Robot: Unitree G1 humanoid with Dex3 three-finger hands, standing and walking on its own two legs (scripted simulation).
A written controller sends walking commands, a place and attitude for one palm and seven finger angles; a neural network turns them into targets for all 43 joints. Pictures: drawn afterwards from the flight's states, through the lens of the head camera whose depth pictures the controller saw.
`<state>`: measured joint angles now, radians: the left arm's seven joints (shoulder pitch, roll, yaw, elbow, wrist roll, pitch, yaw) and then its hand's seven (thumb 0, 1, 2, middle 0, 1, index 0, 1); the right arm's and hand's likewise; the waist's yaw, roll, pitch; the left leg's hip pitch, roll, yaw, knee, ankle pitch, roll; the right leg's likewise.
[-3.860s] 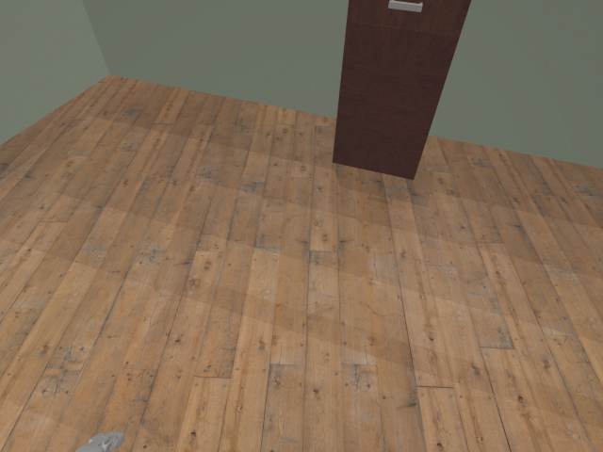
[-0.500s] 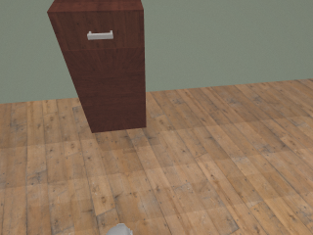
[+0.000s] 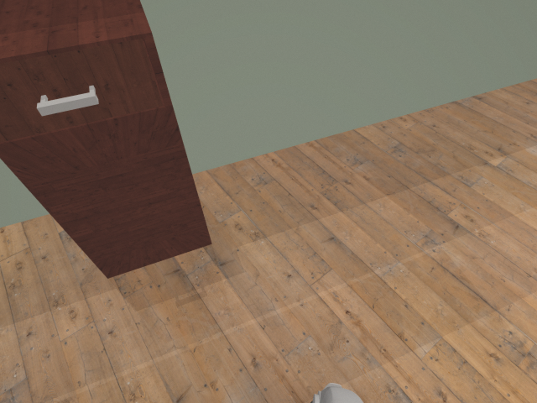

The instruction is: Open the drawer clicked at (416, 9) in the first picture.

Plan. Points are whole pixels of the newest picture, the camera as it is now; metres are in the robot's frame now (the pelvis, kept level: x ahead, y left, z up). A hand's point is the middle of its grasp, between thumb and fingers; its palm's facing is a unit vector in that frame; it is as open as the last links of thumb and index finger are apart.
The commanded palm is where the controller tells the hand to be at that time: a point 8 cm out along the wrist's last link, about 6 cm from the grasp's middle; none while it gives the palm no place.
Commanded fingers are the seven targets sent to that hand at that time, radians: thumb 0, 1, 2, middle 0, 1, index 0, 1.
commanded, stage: turn to face it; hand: left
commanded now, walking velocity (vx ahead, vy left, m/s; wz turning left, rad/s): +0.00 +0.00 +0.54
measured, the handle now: (68, 98) +0.72 +0.48 +0.05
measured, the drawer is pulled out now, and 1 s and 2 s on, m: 0.00 0.00 0.00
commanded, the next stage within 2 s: take the last steps up to it in 0.62 s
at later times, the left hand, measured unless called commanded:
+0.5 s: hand out of the picture +0.07 +0.20 -0.19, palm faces +0.27 -0.95 -0.17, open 7.3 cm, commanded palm none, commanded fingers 0.00 0.90 0.90 -0.20 -0.30 -0.20 -0.30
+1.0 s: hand out of the picture +0.01 +0.14 -0.15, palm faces +0.39 -0.89 -0.24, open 7.3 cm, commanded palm none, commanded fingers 0.00 0.90 0.90 -0.20 -0.30 -0.20 -0.30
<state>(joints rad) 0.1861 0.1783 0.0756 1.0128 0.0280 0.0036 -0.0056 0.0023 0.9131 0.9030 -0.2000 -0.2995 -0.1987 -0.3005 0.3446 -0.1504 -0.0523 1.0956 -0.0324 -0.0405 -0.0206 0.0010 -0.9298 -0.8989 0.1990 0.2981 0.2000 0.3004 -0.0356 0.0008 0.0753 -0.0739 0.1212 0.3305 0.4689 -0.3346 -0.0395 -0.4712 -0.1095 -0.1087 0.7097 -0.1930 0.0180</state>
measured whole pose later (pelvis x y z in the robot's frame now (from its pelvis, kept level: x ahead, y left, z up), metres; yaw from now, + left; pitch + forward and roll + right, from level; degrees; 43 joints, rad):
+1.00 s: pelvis +0.06 -0.03 +0.01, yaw +19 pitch -1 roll +2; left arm 0.32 0.13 0.03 1.04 0.03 -0.03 0.02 0.00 0.91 0.90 -0.20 -0.30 -0.20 -0.30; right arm 0.26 -0.20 -0.07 1.06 -0.03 0.05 0.01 0.01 -0.92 -0.90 0.20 0.30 0.20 0.30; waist 0.01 0.05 -0.01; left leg -0.42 0.01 0.04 0.91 -0.38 0.01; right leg -0.14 -0.04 -0.10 0.47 -0.31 -0.02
